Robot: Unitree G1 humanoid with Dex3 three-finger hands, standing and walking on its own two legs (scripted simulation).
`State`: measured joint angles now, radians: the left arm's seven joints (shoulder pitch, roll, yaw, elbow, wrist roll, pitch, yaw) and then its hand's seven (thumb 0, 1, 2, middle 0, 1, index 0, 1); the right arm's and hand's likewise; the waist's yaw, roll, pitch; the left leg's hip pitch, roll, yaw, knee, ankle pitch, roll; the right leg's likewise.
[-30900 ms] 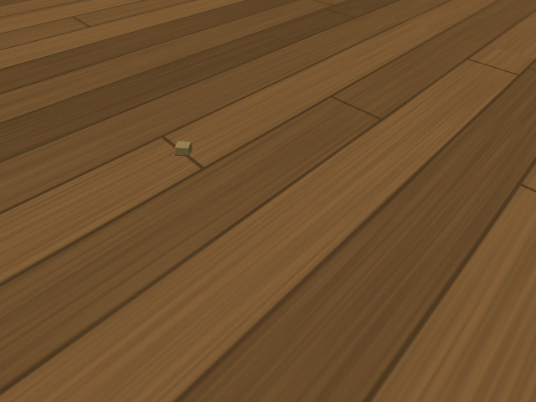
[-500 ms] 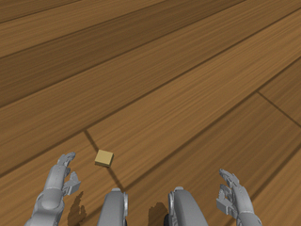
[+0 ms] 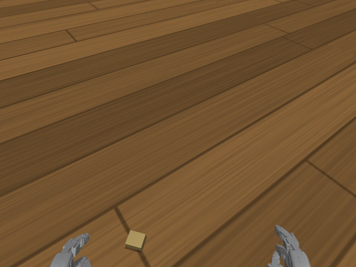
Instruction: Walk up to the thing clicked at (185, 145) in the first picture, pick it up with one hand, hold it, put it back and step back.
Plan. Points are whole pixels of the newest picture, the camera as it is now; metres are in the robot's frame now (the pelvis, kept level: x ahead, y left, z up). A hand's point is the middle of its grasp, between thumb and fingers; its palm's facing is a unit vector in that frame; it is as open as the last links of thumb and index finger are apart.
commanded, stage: home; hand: left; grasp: from above
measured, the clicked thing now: (136, 240) +0.43 +0.20 -0.69
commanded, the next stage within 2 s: stand in 1.90 s
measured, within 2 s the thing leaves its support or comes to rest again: neither
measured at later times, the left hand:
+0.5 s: hand out of the picture +0.16 +0.18 -0.05, palm faces +0.05 -0.98 -0.21, open 7.4 cm
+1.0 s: hand out of the picture +0.16 +0.17 -0.05, palm faces +0.04 -0.98 -0.21, open 7.4 cm
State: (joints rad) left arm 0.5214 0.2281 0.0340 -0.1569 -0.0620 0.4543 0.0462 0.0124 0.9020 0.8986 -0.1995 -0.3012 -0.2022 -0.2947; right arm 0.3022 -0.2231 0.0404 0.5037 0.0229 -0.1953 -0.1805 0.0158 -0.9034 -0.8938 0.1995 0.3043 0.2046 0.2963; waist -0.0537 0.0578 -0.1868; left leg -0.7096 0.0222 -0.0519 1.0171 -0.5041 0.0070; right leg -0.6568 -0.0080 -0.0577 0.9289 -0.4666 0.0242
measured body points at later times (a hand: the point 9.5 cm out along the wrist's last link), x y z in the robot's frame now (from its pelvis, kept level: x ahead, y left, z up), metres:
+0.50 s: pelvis +0.00 +0.00 +0.00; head +0.02 +0.00 +0.45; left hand +0.15 +0.23 -0.03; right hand +0.16 -0.24 -0.06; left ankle +0.00 +0.11 -0.68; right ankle +0.00 -0.14 -0.68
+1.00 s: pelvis -0.01 -0.01 +0.00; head +0.01 +0.00 +0.45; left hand +0.15 +0.23 -0.03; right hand +0.16 -0.25 -0.06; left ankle +0.00 +0.11 -0.68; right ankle +0.00 -0.14 -0.68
